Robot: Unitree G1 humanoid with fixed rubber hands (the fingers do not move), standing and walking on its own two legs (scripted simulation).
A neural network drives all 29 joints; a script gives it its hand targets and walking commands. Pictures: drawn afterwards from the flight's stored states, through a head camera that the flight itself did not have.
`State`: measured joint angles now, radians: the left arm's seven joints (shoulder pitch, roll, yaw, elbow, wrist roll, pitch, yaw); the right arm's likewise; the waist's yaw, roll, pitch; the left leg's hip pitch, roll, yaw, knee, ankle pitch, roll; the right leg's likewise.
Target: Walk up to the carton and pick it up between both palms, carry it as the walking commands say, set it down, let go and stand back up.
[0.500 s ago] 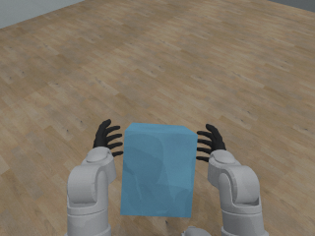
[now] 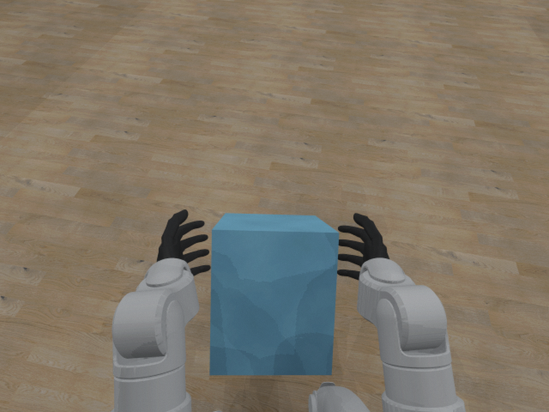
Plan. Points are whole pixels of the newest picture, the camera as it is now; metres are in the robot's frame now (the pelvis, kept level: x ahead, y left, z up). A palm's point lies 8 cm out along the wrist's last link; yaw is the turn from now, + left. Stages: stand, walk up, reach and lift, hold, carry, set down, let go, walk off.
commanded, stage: carry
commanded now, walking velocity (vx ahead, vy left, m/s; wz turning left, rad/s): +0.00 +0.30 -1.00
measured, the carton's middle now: (270, 282) +0.33 +0.02 -0.04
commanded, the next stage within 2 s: none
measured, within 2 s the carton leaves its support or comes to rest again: neither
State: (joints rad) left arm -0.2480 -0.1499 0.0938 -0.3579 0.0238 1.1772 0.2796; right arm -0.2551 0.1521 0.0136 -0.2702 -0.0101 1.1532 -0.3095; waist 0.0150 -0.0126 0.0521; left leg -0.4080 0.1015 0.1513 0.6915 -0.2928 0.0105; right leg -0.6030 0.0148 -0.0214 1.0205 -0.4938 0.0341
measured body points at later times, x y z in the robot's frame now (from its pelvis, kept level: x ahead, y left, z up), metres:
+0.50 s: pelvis -0.07 +0.16 +0.00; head -0.02 +0.14 +0.45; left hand +0.27 +0.14 +0.08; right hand +0.15 -0.09 +0.07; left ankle +0.02 +0.21 -0.72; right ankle -0.09 +0.04 -0.67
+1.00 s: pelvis -0.06 +0.32 +0.00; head -0.01 +0.29 +0.45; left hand +0.24 +0.15 +0.07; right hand +0.02 +0.01 +0.07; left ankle +0.05 +0.35 -0.72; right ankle -0.14 +0.20 -0.68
